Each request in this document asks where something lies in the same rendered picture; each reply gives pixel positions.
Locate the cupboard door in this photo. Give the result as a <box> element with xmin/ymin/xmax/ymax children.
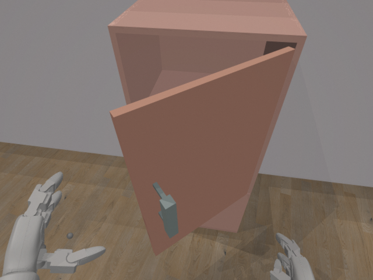
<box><xmin>110</xmin><ymin>46</ymin><xmax>295</xmax><ymax>256</ymax></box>

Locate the handle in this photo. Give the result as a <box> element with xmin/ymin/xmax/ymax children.
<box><xmin>153</xmin><ymin>182</ymin><xmax>178</xmax><ymax>238</ymax></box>

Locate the robot right hand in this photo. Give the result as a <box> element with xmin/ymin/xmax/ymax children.
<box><xmin>270</xmin><ymin>233</ymin><xmax>315</xmax><ymax>280</ymax></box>

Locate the robot left hand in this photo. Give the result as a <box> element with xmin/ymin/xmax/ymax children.
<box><xmin>2</xmin><ymin>171</ymin><xmax>106</xmax><ymax>276</ymax></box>

